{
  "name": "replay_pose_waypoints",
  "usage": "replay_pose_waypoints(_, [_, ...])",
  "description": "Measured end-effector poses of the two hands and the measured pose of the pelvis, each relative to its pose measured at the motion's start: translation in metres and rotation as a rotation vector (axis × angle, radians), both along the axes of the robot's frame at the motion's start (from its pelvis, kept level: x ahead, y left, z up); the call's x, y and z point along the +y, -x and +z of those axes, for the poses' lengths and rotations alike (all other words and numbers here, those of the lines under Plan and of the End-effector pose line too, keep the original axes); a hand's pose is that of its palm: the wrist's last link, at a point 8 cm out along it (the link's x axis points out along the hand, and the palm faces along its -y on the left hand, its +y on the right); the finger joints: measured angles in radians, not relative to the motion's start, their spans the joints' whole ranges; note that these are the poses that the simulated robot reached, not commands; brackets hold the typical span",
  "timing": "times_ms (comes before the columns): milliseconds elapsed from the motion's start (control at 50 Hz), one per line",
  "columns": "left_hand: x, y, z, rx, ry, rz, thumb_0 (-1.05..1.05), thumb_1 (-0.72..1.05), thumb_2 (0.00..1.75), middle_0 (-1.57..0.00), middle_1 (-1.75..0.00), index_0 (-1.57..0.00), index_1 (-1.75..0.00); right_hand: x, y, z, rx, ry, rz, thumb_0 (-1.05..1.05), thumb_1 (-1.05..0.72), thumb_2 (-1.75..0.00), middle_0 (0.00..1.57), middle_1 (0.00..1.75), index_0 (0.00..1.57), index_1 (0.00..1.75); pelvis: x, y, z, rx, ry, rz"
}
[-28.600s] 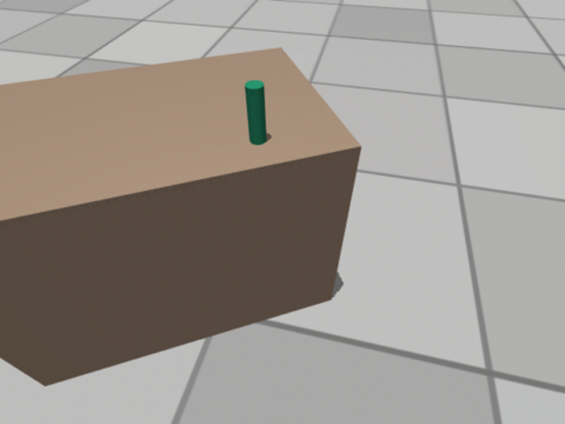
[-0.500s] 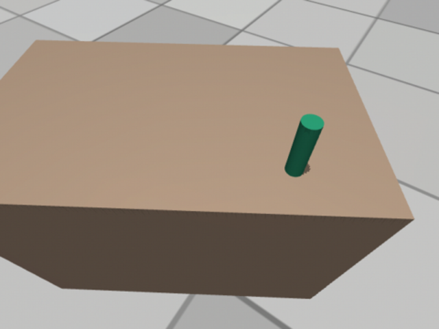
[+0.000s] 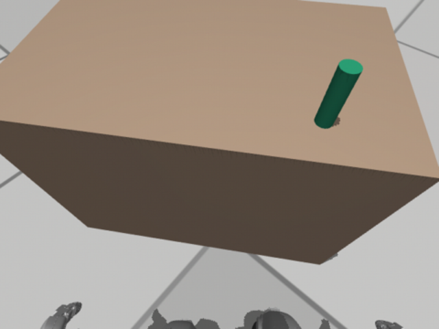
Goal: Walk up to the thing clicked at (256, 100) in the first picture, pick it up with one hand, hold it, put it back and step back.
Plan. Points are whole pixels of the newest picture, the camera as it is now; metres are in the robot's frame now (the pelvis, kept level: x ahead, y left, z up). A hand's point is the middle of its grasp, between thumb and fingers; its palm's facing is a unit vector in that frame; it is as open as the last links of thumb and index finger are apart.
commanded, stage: step back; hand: right
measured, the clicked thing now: (335, 97) +0.55 -0.20 +0.07
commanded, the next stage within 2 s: none
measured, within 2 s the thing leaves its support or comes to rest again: neither
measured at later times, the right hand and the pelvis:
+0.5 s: hand out of the picture -0.04 -0.27 -0.15, palm faces +0.07 +0.93 -0.36, open 7.4 cm; pelvis -0.13 +0.00 +0.01, yaw -6 degrees
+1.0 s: hand out of the picture -0.19 -0.25 -0.13, palm faces +0.07 +0.91 -0.40, open 7.4 cm; pelvis -0.29 +0.03 +0.00, yaw -9 degrees
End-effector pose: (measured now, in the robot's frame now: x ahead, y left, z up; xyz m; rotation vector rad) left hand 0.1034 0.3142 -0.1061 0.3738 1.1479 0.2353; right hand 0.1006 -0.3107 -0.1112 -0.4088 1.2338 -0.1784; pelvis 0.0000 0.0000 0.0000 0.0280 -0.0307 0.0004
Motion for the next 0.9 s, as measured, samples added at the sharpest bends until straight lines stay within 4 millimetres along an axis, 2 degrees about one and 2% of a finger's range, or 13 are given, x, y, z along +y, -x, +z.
replay_pose_waypoints(80, [0.008, 0.017, 0.002, 0.021, 0.007, 0.015, 0.01, 0.9, 0.9, -0.21, -0.3, -0.21, -0.3, 0.013, 0.016, 0.016, -0.04, -0.008, -0.007, 0.01, -0.9, -0.9, 0.21, 0.3, 0.2, 0.3, 0.006, 0.016, 0.009, 0.0, 0.036, -0.009])
replay_pose_waypoints(180, [0.009, 0.039, 0.009, 0.015, 0.01, -0.008, 0.01, 0.9, 0.9, -0.2, -0.3, -0.21, -0.3, 0.015, 0.033, 0.027, -0.092, -0.001, -0.024, 0.01, -0.9, -0.9, 0.21, 0.3, 0.2, 0.3, 0.008, 0.039, 0.015, 0.007, 0.048, -0.045])
replay_pose_waypoints(260, [0.004, 0.061, 0.01, 0.031, -0.001, -0.048, 0.01, 0.9, 0.9, -0.2, -0.3, -0.21, -0.3, 0.009, 0.048, 0.024, -0.145, -0.008, -0.041, 0.01, -0.9, -0.9, 0.21, 0.3, 0.2, 0.3, 0.006, 0.062, 0.011, 0.003, 0.045, -0.083])
replay_pose_waypoints(320, [-0.001, 0.08, 0.007, 0.039, -0.024, -0.076, 0.01, 0.9, 0.9, -0.2, -0.3, -0.21, -0.3, 0.0, 0.065, 0.012, -0.174, -0.025, -0.066, 0.01, -0.9, -0.9, 0.21, 0.3, 0.2, 0.3, 0.0, 0.08, 0.002, -0.002, 0.037, -0.109])
replay_pose_waypoints(400, [-0.01, 0.109, 0.015, 0.049, -0.026, -0.091, 0.01, 0.9, 0.9, -0.21, -0.3, -0.21, -0.3, -0.006, 0.1, 0.004, -0.143, -0.045, -0.115, 0.01, -0.9, -0.9, 0.21, 0.3, 0.2, 0.3, -0.003, 0.102, 0.004, -0.013, 0.037, -0.111])
replay_pose_waypoints(460, [-0.01, 0.123, 0.025, 0.043, -0.033, -0.09, 0.01, 0.9, 0.9, -0.21, -0.3, -0.21, -0.3, -0.007, 0.13, 0.003, -0.108, -0.049, -0.137, 0.01, -0.9, -0.9, 0.2, 0.3, 0.2, 0.3, 0.001, 0.116, 0.01, -0.006, 0.015, -0.11])
replay_pose_waypoints(580, [0.004, 0.13, 0.031, -0.04, -0.054, -0.096, 0.01, 0.9, 0.9, -0.21, -0.3, -0.21, -0.3, 0.0, 0.192, -0.002, -0.004, -0.016, -0.119, 0.01, -0.91, -0.9, 0.2, 0.3, 0.2, 0.3, 0.012, 0.149, 0.008, 0.002, 0.016, -0.068])
replay_pose_waypoints(680, [0.026, 0.141, 0.015, -0.1, -0.033, -0.096, 0.01, 0.9, 0.9, -0.21, -0.3, -0.21, -0.3, 0.017, 0.231, -0.003, 0.028, 0.016, -0.097, 0.01, -0.91, -0.9, 0.2, 0.3, 0.2, 0.3, 0.03, 0.184, -0.003, -0.014, 0.004, -0.039])
replay_pose_waypoints(780, [0.032, 0.169, 0.011, -0.06, -0.007, -0.081, 0.01, 0.9, 0.9, -0.21, -0.3, -0.21, -0.3, 0.034, 0.265, 0.014, 0.002, 0.006, -0.106, 0.01, -0.9, -0.9, 0.21, 0.3, 0.2, 0.3, 0.038, 0.213, 0.007, -0.017, 0.033, -0.061])
replay_pose_waypoints(900, [0.03, 0.218, 0.01, -0.011, 0.013, -0.101, 0.01, 0.9, 0.9, -0.2, -0.3, -0.21, -0.3, 0.036, 0.285, 0.026, -0.072, 0.015, -0.112, 0.01, -0.9, -0.9, 0.21, 0.3, 0.2, 0.3, 0.038, 0.249, 0.013, -0.003, 0.045, -0.11])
